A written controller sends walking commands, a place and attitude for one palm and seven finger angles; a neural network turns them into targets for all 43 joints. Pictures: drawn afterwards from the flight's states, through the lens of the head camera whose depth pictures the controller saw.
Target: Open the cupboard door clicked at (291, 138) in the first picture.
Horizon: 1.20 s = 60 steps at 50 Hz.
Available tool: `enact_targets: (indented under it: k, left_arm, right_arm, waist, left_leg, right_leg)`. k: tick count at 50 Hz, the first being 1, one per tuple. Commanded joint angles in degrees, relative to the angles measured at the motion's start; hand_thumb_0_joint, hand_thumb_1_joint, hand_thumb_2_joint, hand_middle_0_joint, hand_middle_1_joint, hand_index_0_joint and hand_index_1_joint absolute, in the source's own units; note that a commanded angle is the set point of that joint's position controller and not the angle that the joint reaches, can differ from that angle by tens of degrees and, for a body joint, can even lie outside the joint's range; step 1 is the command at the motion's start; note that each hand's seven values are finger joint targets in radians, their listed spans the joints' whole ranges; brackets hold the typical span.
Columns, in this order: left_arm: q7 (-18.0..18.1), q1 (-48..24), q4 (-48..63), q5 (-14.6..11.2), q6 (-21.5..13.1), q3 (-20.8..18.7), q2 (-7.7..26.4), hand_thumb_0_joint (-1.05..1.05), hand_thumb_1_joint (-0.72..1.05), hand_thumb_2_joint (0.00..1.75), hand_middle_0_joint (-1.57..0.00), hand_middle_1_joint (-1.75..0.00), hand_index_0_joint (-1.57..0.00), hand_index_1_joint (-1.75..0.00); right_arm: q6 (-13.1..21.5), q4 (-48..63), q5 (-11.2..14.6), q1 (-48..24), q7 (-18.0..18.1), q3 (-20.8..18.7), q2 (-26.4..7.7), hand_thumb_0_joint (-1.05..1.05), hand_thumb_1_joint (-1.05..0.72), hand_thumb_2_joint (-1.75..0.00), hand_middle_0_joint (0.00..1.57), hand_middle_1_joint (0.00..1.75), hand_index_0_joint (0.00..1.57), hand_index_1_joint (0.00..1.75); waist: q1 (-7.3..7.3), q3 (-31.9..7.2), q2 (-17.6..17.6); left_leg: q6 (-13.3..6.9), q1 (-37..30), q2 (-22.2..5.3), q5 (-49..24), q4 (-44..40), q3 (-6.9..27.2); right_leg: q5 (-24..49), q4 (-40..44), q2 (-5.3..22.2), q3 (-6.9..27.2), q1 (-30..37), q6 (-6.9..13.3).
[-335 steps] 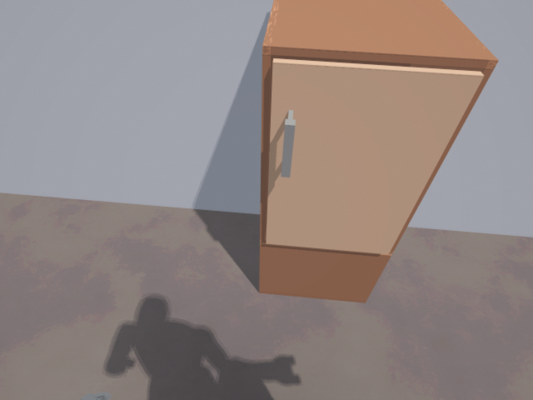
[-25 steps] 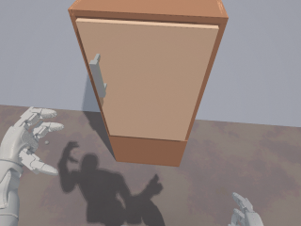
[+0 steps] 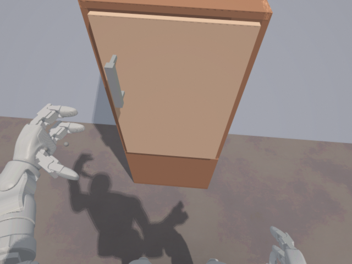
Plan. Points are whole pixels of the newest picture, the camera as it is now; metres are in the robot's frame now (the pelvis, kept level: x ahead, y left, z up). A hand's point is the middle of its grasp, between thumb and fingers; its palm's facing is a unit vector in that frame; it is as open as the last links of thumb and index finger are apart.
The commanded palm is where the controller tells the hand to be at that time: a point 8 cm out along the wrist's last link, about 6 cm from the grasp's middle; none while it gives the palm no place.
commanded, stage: move the hooked fingers beside the handle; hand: left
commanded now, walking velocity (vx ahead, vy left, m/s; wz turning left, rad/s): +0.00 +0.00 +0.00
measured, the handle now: (116, 82) +0.56 +0.19 +0.07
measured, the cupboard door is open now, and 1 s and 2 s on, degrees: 0 0 0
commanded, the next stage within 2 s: none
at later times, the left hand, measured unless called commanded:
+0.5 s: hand (74, 121) +0.40 +0.26 +0.09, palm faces -0.05 -1.00 -0.01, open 14.0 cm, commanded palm +0.38 +0.31 +0.08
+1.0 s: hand (87, 102) +0.47 +0.25 +0.08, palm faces -0.06 -1.00 -0.02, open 14.0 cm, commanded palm +0.46 +0.30 +0.07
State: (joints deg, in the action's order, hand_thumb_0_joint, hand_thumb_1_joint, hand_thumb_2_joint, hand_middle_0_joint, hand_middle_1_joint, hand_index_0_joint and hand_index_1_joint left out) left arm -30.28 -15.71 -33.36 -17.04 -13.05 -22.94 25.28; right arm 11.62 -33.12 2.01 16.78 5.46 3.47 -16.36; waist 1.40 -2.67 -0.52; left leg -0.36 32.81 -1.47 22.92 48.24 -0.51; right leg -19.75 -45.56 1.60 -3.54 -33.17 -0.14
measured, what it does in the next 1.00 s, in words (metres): stands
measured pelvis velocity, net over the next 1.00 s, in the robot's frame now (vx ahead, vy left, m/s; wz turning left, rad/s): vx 0.01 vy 0.00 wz -0.03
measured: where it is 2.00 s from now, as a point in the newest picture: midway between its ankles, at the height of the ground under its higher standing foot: outside the picture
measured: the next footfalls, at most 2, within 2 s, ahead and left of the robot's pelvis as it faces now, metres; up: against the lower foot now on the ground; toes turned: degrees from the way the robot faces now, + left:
none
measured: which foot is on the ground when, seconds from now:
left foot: down 0.00-1.00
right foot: down 0.00-1.00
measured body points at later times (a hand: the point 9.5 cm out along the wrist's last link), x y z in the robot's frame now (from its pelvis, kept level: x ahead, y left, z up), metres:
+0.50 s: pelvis +0.00 +0.00 -0.01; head +0.08 +0.01 +0.44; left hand +0.40 +0.31 +0.09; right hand +0.09 -0.28 -0.10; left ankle +0.01 +0.11 -0.70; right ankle +0.03 -0.13 -0.70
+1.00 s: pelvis +0.01 +0.00 -0.02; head +0.11 +0.02 +0.42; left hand +0.47 +0.31 +0.08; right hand +0.03 -0.27 -0.12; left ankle +0.01 +0.11 -0.70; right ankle +0.03 -0.13 -0.70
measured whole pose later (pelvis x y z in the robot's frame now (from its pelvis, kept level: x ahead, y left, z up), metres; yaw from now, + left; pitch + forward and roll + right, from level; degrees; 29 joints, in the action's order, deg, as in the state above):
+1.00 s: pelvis +0.01 +0.00 -0.02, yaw -2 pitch +17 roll -2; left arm -29.4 -45.6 -64.7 -9.0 -18.1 -27.2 36.8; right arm 0.7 -34.5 0.9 22.2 2.9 3.2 -16.7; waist 7.2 -3.9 0.0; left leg -0.6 46.0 -2.9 25.3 54.5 -0.9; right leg -20.7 -50.2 0.3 -2.9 -46.1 -0.3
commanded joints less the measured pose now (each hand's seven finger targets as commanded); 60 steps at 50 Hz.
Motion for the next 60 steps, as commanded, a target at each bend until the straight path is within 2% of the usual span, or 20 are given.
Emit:
enact_targets:
  k: [1, 3, 6, 9, 11, 15, 19, 30, 32, 34, 37, 39, 42, 44, 46, 48, 52, 53, 56, 60]
  left_arm:
    - [1.36, -17.89, 8.92, -1.14, -3.59, -6.01, 17.06, 0.0, -0.5, 0.3, -0.3, -1.2, -0.3, -1.2]
    - [1.87, -19.52, 8.87, -0.57, -4.01, -4.99, 16.08, 0.0, -0.5, 0.3, -0.3, -1.2, -0.3, -1.2]
    - [1.96, -20.25, 8.01, -0.49, -5.0, -6.43, 17.74, 0.0, -0.5, 0.3, -0.3, -1.2, -0.3, -1.2]
    - [1.42, -22.1, 4.55, -0.43, -5.36, -6.14, 17.53, 0.0, -0.5, 0.3, -0.3, -1.2, -0.3, -1.2]
    - [0.73, -23.58, 2.41, -0.49, -5.58, -7.83, 19.82, 0.0, -0.5, 0.3, -0.3, -1.2, -0.3, -1.2]
    - [-0.34, -27.72, -0.97, 0.11, -5.85, -7.09, 20.86, 0.0, -0.5, 0.3, -0.3, -1.2, -0.3, -1.2]
    - [-1.01, -32.13, -2.42, 0.9, -7.29, -6.28, 21.33, 0.0, -0.5, 0.3, -0.3, -1.2, -0.3, -1.2]
    - [-0.72, -41.78, -12.07, 2.9, -7.58, -6.08, 24.28, 0.0, -0.5, 0.3, -0.3, -1.2, -0.3, -1.2]
    - [-0.07, -43.39, -12.35, 3.76, -8.12, -7.26, 26.07, 0.0, -0.5, 0.3, -0.3, -1.2, -0.3, -1.2]
    - [0.48, -45.11, -12.63, 4.28, -8.63, -6.13, 25.1, 0.0, -0.5, 0.3, -0.3, -1.2, -0.3, -1.2]
    - [0.64, -45.7, -14.27, 4.35, -9.24, -9.05, 28.51, 0.0, -0.5, 0.3, -0.3, -1.2, -0.3, -1.2]
    - [0.58, -46.25, -16.57, 5.05, -9.01, -8.7, 28.69, 0.0, -0.5, 0.3, -0.3, -1.2, -0.3, -1.2]
    - [0.45, -49.26, -17.79, 5.97, -8.77, -6.13, 26.98, 0.0, -0.5, 0.3, -0.3, -1.2, -0.3, -1.2]
    - [0.66, -50.37, -18.94, 6.43, -8.5, -6.23, 27.74, 0.0, -0.5, 0.3, -0.3, -1.2, -0.3, -1.2]
    - [0.6, -51.6, -18.69, 6.19, -8.92, -6.64, 28.07, 0.0, -0.5, 0.3, -0.3, -1.2, -0.3, -1.2]
    - [0.92, -53.45, -20.4, 6.28, -8.84, -6.21, 27.76, 0.0, -0.5, 0.3, -0.3, -1.2, -0.3, -1.2]
    - [1.57, -57.23, -22.35, 7.9, -9.06, -8.56, 32.81, 0.0, -0.5, 0.3, -0.3, -1.2, -0.3, -1.2]
    - [1.63, -57.54, -22.09, 8.09, -8.97, -7.1, 31.17, 0.0, -0.5, 0.3, -0.3, -1.2, -0.3, -1.2]
    - [1.92, -57.64, -20.6, 8.87, -9.56, -8.17, 32.82, 0.0, -0.5, 0.3, -0.3, -1.2, -0.3, -1.2]
    - [1.74, -58.11, -23.47, 8.43, -8.46, -6.45, 30.12, 0.0, -0.5, 0.3, -0.3, -1.2, -0.3, -1.2]
  right_arm:
    - [1.6, 7.44, 0.22, 0.44, 0.33, -3.79, -8.66, 0.0, -0.9, -0.9, 0.2, 0.3, 0.2, 0.3]
    - [1.21, 7.51, 0.13, 0.94, 0.07, -3.88, -8.5, 0.0, -0.9, -0.9, 0.2, 0.3, 0.2, 0.3]
    - [0.52, 7.34, 0.01, 2.2, -0.15, -4.3, -8.84, 0.0, -0.9, -0.9, 0.2, 0.3, 0.2, 0.3]
    - [-0.34, 6.65, 0.1, 2.8, -0.2, -4.23, -8.95, 0.0, -0.9, -0.9, 0.2, 0.3, 0.2, 0.3]
    - [-0.83, 6.25, 0.05, 3.45, -0.08, -4.4, -9.29, 0.0, -0.9, -0.9, 0.2, 0.3, 0.2, 0.3]
    - [-1.85, 5.85, 0.1, 4.12, -0.12, -4.29, -9.52, 0.0, -0.9, -0.9, 0.2, 0.3, 0.2, 0.3]
    - [-2.54, 5.29, 0.01, 5.19, -0.2, -4.54, -9.56, 0.0, -0.9, -0.9, 0.2, 0.3, 0.2, 0.3]
    - [-5.31, 4.16, -0.23, 7.81, -0.75, -4.64, -10.21, 0.0, -0.9, -0.9, 0.2, 0.3, 0.2, 0.3]
    - [-5.74, 4.14, -0.45, 8.33, -0.96, -4.7, -10.21, 0.0, -0.9, -0.9, 0.2, 0.3, 0.2, 0.3]
    - [-6.22, 4.03, -0.44, 8.7, -1.19, -4.76, -10.07, 0.0, -0.9, -0.9, 0.2, 0.3, 0.2, 0.3]
    - [-7.19, 3.9, -0.71, 9.66, -1.36, -4.77, -10.41, 0.0, -0.9, -0.9, 0.2, 0.3, 0.2, 0.3]
    - [-7.82, 3.74, -0.62, 9.85, -1.33, -4.72, -10.38, 0.0, -0.9, -0.9, 0.2, 0.3, 0.2, 0.3]
    - [-8.55, 3.35, -0.7, 10.49, -1.56, -4.6, -10.37, 0.0, -0.9, -0.9, 0.2, 0.3, 0.2, 0.3]
    - [-8.99, 3.09, -0.77, 11.29, -1.63, -4.68, -10.7, 0.0, -0.9, -0.9, 0.2, 0.3, 0.2, 0.3]
    - [-9.48, 3.12, -0.98, 11.85, -1.66, -4.73, -10.76, 0.0, -0.9, -0.9, 0.2, 0.3, 0.2, 0.3]
    - [-9.85, 2.65, -0.94, 12.15, -1.58, -4.63, -10.77, 0.0, -0.9, -0.9, 0.2, 0.3, 0.2, 0.3]
    - [-10.78, 1.81, -1.22, 13.48, -1.45, -4.51, -11.26, 0.0, -0.9, -0.9, 0.2, 0.3, 0.2, 0.3]
    - [-10.88, 1.96, -1.21, 13.69, -1.55, -4.4, -10.99, 0.0, -0.9, -0.9, 0.2, 0.3, 0.2, 0.3]
    - [-11.64, 1.88, -1.66, 14.77, -1.94, -4.53, -11.07, 0.0, -0.9, -0.9, 0.2, 0.3, 0.2, 0.3]
    - [-12.6, 1.84, -1.78, 15.38, -2.17, -4.44, -11.11, 0.0, -0.9, -0.9, 0.2, 0.3, 0.2, 0.3]
  waist:
    - [-0.26, -15.9, -4.1]
    - [-0.06, -16.23, -5.79]
    - [-0.02, -18.56, -3.64]
    - [0.81, -17.62, -3.02]
    - [0.73, -18.03, -2.0]
    - [1.6, -17.01, -3.56]
    - [1.98, -20.09, -5.0]
    - [3.49, -21.03, -4.56]
    - [3.16, -23.25, -6.13]
    - [3.94, -23.19, -6.45]
    - [3.47, -26.09, -5.28]
    - [3.91, -24.84, -4.73]
    - [5.11, -23.35, -7.34]
    - [5.57, -23.05, -6.31]
    - [5.48, -26.05, -6.76]
    - [6.44, -24.57, -5.64]
    - [6.74, -25.63, -6.42]
    - [7.13, -26.36, -7.89]
    - [6.37, -30.12, -11.14]
    - [7.64, -27.37, -9.43]
  left_leg:
    - [-0.08, -5.9, 1.32, -11.72, -8.46, 1.96]
    - [0.02, -6.31, 1.32, -12.35, -8.39, 1.82]
    - [-0.21, -6.25, 1.16, -14.38, -7.56, 1.52]
    - [-0.38, -4.73, 1.27, -12.92, -7.23, 1.03]
    - [-0.54, -3.62, 1.24, -13.14, -6.69, 0.94]
    - [-0.76, -2.0, 1.41, -12.4, -5.86, 0.48]
    - [-0.87, -3.13, 1.3, -13.69, -5.24, 0.81]
    - [-1.09, -0.51, 0.97, -13.84, -3.19, 1.13]
    - [-0.96, -1.25, 0.89, -14.75, -2.87, 1.25]
    - [-0.98, -1.7, 0.75, -14.87, -2.53, 1.19]
    - [-1.0, -0.98, 0.7, -16.53, -1.72, 1.14]
    - [-1.12, 0.79, 0.64, -15.34, -1.72, 1.03]
    - [-1.1, -0.49, 0.37, -15.56, -1.55, 1.37]
    - [-1.16, 0.22, 0.27, -14.56, -1.48, 1.63]
    - [-1.02, -1.37, 0.22, -16.58, -1.04, 1.85]
    - [-1.2, -0.04, 0.16, -14.98, -0.82, 1.77]
    - [-1.27, 1.02, 0.11, -15.47, 0.0, 2.32]
    - [-1.3, 0.47, 0.23, -15.9, 0.07, 2.08]
    - [-0.56, -4.36, -0.3, -22.36, 0.79, 2.91]
    - [-0.72, -3.48, -0.57, -22.29, 0.84, 2.96]
  right_leg:
    - [8.59, 4.65, -2.47, 0.95, 7.22, 1.83]
    - [9.18, 4.38, -2.45, 0.92, 6.59, 1.84]
    - [11.57, 4.03, -2.69, 1.32, 7.99, 1.68]
    - [11.33, 4.32, -2.62, 1.74, 7.53, 1.48]
    - [11.9, 4.12, -2.73, 2.23, 8.27, 1.51]
    - [11.67, 3.92, -2.7, 2.74, 7.35, 1.6]
    - [12.72, 3.27, -2.7, 2.72, 6.5, 1.57]
    - [12.57, 1.46, -3.04, 2.38, 3.14, 1.58]
    - [13.09, 0.89, -3.0, 2.43, 3.09, 1.5]
    - [12.89, 0.83, -3.07, 2.24, 1.71, 1.38]
    - [15.08, 0.1, -3.28, 2.57, 3.97, 1.34]
    - [14.49, 0.17, -3.24, 2.59, 3.59, 1.26]
    - [13.31, 0.02, -3.46, 2.1, -0.26, 1.32]
    - [12.09, 0.25, -3.44, 2.05, -1.05, 1.25]
    - [13.26, -0.36, -3.7, 1.9, -0.56, 1.36]
    - [12.15, 0.09, -3.64, 2.0, -1.64, 1.11]
    - [12.29, -0.56, -3.72, 2.23, -1.8, 1.24]
    - [12.61, -0.54, -3.67, 2.36, -2.12, 1.16]
    - [14.89, -1.65, -3.99, 1.5, -3.68, 1.49]
    - [14.51, -1.26, -4.27, 1.01, -5.36, 1.46]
